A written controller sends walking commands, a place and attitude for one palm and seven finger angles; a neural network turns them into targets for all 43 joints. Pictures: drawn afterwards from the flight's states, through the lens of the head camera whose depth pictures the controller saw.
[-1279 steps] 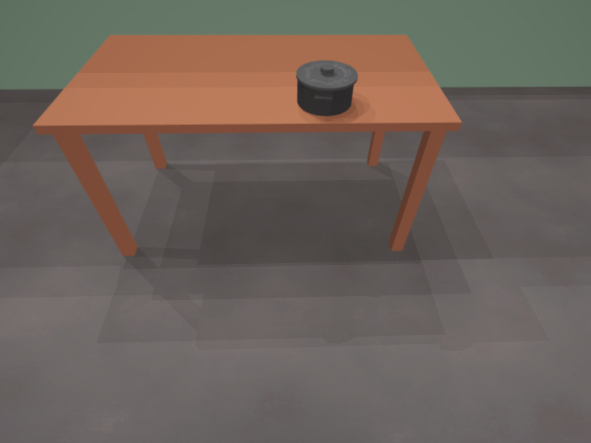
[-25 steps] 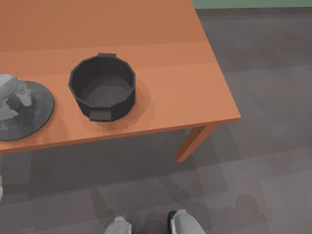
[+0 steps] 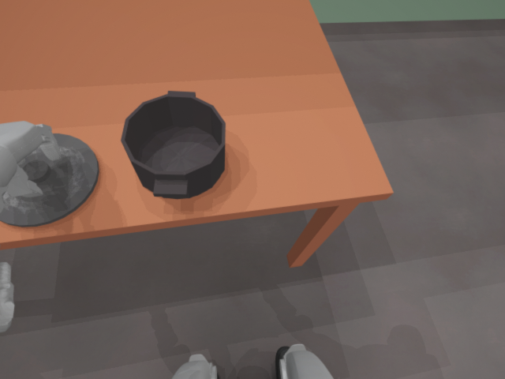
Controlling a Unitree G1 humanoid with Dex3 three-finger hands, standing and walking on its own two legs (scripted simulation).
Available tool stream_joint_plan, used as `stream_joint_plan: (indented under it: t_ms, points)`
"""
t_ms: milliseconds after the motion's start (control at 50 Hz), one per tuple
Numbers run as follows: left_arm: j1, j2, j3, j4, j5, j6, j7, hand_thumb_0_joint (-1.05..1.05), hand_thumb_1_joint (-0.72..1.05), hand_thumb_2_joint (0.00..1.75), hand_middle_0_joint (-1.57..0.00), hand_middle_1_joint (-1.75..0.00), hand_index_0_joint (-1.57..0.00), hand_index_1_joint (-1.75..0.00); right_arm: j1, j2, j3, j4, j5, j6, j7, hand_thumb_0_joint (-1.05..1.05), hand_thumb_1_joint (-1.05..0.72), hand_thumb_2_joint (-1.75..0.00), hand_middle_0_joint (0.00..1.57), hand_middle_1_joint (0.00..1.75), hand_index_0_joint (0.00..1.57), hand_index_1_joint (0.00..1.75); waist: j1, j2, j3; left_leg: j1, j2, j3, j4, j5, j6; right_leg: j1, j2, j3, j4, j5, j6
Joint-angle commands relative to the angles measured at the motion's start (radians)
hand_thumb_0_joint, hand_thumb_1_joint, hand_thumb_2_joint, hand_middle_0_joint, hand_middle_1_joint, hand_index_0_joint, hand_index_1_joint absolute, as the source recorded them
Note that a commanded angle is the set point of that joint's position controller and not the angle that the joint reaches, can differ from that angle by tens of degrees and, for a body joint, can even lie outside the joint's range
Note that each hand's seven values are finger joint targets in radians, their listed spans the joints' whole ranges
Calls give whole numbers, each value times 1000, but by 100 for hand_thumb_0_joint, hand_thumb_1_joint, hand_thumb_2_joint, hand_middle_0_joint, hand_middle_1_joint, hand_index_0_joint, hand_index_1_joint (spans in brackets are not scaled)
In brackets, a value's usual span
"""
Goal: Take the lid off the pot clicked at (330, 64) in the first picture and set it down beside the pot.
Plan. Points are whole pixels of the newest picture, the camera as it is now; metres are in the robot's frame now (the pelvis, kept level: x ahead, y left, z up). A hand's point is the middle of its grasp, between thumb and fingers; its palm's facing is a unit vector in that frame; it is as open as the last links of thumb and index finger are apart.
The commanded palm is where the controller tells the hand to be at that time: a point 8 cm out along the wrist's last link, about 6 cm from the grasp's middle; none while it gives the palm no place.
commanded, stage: open the fingers wide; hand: left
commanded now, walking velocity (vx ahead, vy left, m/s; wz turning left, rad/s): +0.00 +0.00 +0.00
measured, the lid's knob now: (36, 171) +0.47 +0.35 -0.04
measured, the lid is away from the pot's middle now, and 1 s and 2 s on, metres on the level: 0.24 0.24 0.24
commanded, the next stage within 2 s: raise the empty hand in 0.32 s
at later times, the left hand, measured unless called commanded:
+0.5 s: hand (25, 171) +0.44 +0.34 +0.01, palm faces -0.46 -0.11 -0.88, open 11.0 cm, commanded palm +0.46 +0.33 +0.07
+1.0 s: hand out of the picture +0.43 +0.34 +0.07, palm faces -0.44 -0.13 -0.89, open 11.0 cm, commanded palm +0.46 +0.34 +0.12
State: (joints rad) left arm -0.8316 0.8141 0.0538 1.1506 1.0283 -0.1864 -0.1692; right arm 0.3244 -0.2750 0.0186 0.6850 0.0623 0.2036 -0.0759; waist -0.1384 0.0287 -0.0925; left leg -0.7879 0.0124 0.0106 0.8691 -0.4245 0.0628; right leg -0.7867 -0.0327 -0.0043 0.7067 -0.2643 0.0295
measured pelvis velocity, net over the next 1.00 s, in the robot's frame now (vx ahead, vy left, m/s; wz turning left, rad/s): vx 0.01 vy -0.01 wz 0.01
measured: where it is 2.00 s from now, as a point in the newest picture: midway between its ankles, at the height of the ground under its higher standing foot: outside the picture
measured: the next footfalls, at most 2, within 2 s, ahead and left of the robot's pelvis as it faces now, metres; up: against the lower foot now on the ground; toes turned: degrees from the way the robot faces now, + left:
none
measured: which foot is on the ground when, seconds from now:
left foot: down 0.00-1.00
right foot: down 0.00-1.00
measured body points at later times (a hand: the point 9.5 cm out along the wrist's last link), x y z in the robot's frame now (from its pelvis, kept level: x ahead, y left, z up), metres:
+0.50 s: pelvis +0.00 +0.00 +0.00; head +0.12 +0.02 +0.43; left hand +0.46 +0.34 +0.06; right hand +0.01 -0.28 -0.11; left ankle -0.01 +0.07 -0.70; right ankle +0.04 -0.18 -0.70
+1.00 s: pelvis +0.01 -0.01 +0.01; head +0.10 +0.01 +0.45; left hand +0.45 +0.35 +0.12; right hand +0.03 -0.29 -0.10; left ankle -0.02 +0.07 -0.70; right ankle +0.04 -0.18 -0.70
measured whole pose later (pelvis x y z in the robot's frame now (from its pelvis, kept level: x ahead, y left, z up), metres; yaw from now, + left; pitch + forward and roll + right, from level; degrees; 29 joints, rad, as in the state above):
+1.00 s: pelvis +0.01 -0.01 +0.01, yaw +1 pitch +16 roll -3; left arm -0.83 0.84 0.06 1.10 0.99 -0.20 -0.26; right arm 0.32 -0.28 0.02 0.68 0.08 0.19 -0.09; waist -0.11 0.03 -0.09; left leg -0.65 0.01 0.01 0.77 -0.39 0.05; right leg -0.66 -0.03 0.00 0.62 -0.24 0.04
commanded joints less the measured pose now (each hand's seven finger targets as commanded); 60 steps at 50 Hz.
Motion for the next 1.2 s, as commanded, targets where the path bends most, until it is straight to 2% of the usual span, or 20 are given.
stream_joint_plan:
  t_ms: [0, 80, 120, 180, 240, 320, 380, 420, 460, 500, 540, 660, 680, 720, 780, 900, 960, 1060, 1100, 1180]
  points:
    - [-374, 357, 92, -179, -15, -13, 26, 0, 6, 50, -30, -95, -30, -95, 150, -201, -67, -40, -3, -12, -18, 0, -90, -90, 20, 30, 20, 30, 7, 166, -441, 400, -7, -42, -105, 569, -23, 117, 79, -77, -26, 171, -77]
    - [-372, 354, 79, -149, -12, -10, 27, 0, 5, 51, -30, -94, -30, -94, 145, -206, -63, -48, -1, -11, -17, 0, -90, -90, 20, 30, 20, 30, 4, 120, -389, 332, -12, -31, -112, 458, -12, 120, 79, -74, -32, 134, -76]
    - [-396, 337, 67, -194, -4, -17, 27, 0, 5, 52, -31, -94, -31, -94, 152, -203, -68, -47, -4, -11, -18, 0, -90, -90, 20, 30, 20, 30, 2, 187, -430, 404, -6, -44, -110, 544, -28, 87, 81, -79, -25, 137, -79]
    - [-368, 363, 90, -154, -13, -14, 28, 0, 5, 52, -31, -94, -31, -94, 148, -204, -64, -50, -4, -11, -20, 0, -90, -90, 20, 30, 20, 30, 3, 127, -416, 347, -11, -31, -102, 491, -14, 122, 81, -72, -25, 148, -74]
    - [-403, 358, 85, -201, -8, -20, 25, 0, 5, 52, -31, -94, -31, -94, 154, -203, -69, -40, -5, -10, -21, 0, -90, -90, 20, 30, 20, 30, 4, 185, -446, 409, -3, -44, -99, 572, -29, 92, 79, -79, -21, 158, -77]
    - [-366, 357, 93, -200, -14, -24, 23, 0, 5, 52, -31, -94, -31, -94, 155, -199, -70, -43, -6, -5, -20, 0, -90, -90, 20, 30, 20, 30, 8, 182, -469, 413, -8, -36, -93, 609, -27, 121, 81, -74, -18, 193, -75]
    - [-366, 339, 77, -166, -15, -15, 25, 0, 5, 53, -31, -94, -31, -94, 151, -203, -70, -40, -3, -2, -17, 0, -90, -90, 20, 30, 20, 30, 1, 132, -412, 372, -6, -32, -98, 540, -20, 100, 83, -77, -25, 159, -73]
    - [-411, 389, 114, -258, -12, -27, 25, 0, 5, 53, -31, -94, -31, -94, 154, -203, -75, -39, -7, 0, -18, 0, -90, -90, 20, 30, 20, 30, 17, 211, -486, 439, -4, -43, -100, 612, -32, 119, 78, -75, -21, 183, -78]
    - [-394, 389, 125, -273, -13, -27, 29, 0, 5, 53, -31, -94, -31, -94, 149, -196, -77, -38, -7, -1, -18, 0, -90, -90, 20, 30, 20, 30, 17, 207, -506, 467, -2, -43, -96, 653, -35, 135, 80, -77, -27, 207, -76]
    - [-368, 393, 134, -248, -23, -22, 33, 0, 5, 53, -31, -94, -31, -94, 146, -197, -73, -41, -5, -1, -18, 0, -90, -90, 20, 30, 20, 30, 21, 192, -493, 456, -4, -43, -107, 667, -34, 155, 78, -77, -31, 223, -75]
    - [-354, 353, 92, -176, -25, -3, 31, 0, 5, 53, -31, -94, -31, -94, 135, -197, -68, -37, -1, -2, -13, 0, -90, -90, 20, 30, 20, 30, 11, 158, -402, 398, -7, -30, -115, 570, -26, 137, 79, -78, -42, 190, -72]
    - [-389, 399, 111, -222, -29, 1, 0, 0, 5, 53, -31, -94, -31, -94, 136, -199, -67, -47, 6, -9, -17, 0, -90, -90, 20, 30, 20, 30, 20, 136, -439, 416, -13, -27, -145, 539, -14, 210, 74, -72, -64, 205, -72]
    - [-387, 367, 85, -204, -34, 3, -8, 0, 5, 53, -31, -94, -31, -94, 132, -196, -66, -48, 7, -13, -19, 0, -90, -90, 20, 30, 20, 30, 11, 131, -422, 408, -14, -19, -146, 517, -8, 212, 74, -71, -69, 210, -71]
    - [-407, 383, 98, -252, -35, -9, -22, 0, 5, 53, -31, -94, -31, -94, 135, -195, -69, -44, 7, -16, -22, 0, -90, -90, 20, 30, 20, 30, 22, 171, -448, 465, -9, -33, -154, 601, -19, 211, 72, -75, -72, 224, -73]
    - [-373, 363, 81, -199, -44, -8, -36, 0, 5, 53, -31, -94, -31, -94, 124, -196, -65, -48, 10, -18, -20, 0, -90, -90, 20, 30, 20, 30, 22, 123, -378, 416, -12, -21, -165, 522, -11, 216, 72, -76, -88, 198, -72]
    - [-391, 362, 84, -250, -51, -18, -56, 0, 5, 53, -31, -94, -31, -94, 117, -192, -68, -55, 13, -26, -24, 0, -90, -90, 20, 30, 20, 30, 28, 154, -396, 468, -11, -23, -189, 567, -12, 242, 67, -74, -107, 221, -75]
    - [-395, 362, 71, -212, -58, -8, -66, 0, 5, 53, -31, -94, -31, -94, 115, -199, -65, -54, 15, -27, -26, 0, -90, -90, 20, 30, 20, 30, 22, 92, -353, 419, -17, -12, -205, 479, -2, 262, 68, -70, -125, 201, -69]
    - [-457, 424, 108, -294, -50, -20, -81, 0, 5, 53, -31, -94, -31, -94, 112, -196, -64, -52, 17, -40, -37, 0, -90, -90, 20, 30, 20, 30, 35, 173, -422, 495, -15, -24, -219, 547, -8, 302, 63, -67, -135, 228, -75]
    - [-446, 364, 70, -277, -61, -16, -91, 0, 5, 53, -31, -94, -31, -94, 110, -192, -65, -48, 20, -45, -36, 0, -90, -90, 20, 30, 20, 30, 30, 167, -394, 516, -8, -27, -223, 594, -13, 281, 62, -74, -143, 235, -74]
    - [-450, 365, 62, -256, -67, 0, -103, 0, 5, 53, -31, -94, -31, -94, 104, -197, -64, -47, 21, -43, -31, 0, -90, -90, 20, 30, 20, 30, 32, 123, -365, 492, -13, -19, -242, 533, -4, 309, 62, -70, -161, 231, -72]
